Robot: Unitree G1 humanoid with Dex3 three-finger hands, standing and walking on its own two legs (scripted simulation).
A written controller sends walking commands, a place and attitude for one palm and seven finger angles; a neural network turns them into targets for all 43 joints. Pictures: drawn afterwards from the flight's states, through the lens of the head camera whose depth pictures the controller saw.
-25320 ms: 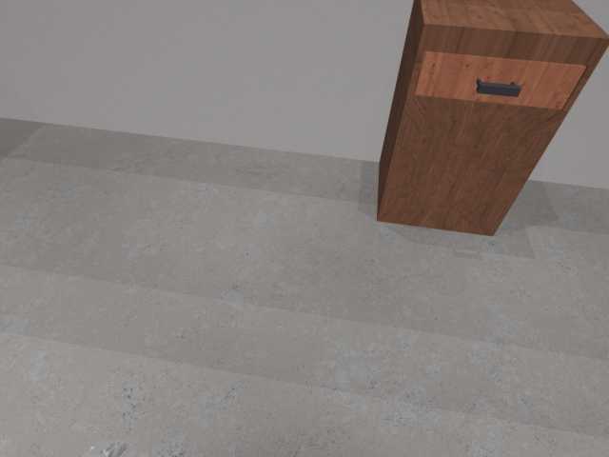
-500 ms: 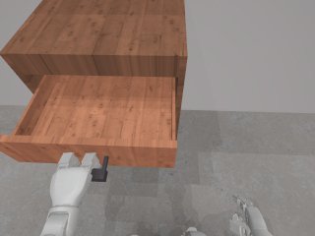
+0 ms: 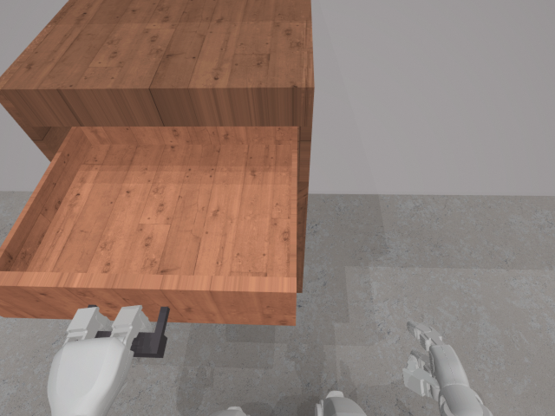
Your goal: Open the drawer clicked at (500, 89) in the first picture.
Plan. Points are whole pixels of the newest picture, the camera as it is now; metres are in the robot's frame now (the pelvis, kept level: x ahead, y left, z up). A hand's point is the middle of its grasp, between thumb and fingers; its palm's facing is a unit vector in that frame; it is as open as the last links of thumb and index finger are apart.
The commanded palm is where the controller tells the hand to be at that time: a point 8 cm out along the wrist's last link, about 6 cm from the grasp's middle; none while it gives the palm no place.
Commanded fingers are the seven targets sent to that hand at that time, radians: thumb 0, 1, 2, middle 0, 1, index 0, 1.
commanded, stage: pull the drawer open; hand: left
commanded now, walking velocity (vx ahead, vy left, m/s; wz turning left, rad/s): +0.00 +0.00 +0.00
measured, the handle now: (123, 327) +0.24 +0.24 +0.00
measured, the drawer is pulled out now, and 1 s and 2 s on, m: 0.30 0.30 0.30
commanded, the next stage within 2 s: open the thumb to release the handle in 0.18 s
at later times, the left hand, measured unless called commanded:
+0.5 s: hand (118, 369) +0.19 +0.23 -0.02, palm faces +0.04 -0.03 -1.00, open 6.7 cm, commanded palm +0.16 +0.25 +0.03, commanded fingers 0.00 0.06 0.54 -0.34 -1.26 -0.34 -1.26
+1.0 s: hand (118, 370) +0.18 +0.23 -0.02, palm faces +0.02 -0.06 -1.00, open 13.7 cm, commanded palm +0.17 +0.25 +0.03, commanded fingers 0.00 -0.50 0.30 -0.30 -1.20 -0.30 -1.20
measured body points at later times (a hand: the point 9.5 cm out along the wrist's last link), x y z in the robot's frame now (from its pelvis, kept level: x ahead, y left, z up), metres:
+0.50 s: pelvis -0.01 -0.01 -0.01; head +0.07 -0.04 +0.44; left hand +0.18 +0.23 +0.03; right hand +0.20 -0.23 -0.13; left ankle -0.04 +0.11 -0.67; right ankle +0.03 -0.09 -0.67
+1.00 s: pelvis -0.03 -0.02 +0.00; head +0.04 -0.04 +0.44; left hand +0.18 +0.23 +0.03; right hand +0.18 -0.24 -0.12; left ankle -0.04 +0.11 -0.67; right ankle +0.03 -0.09 -0.67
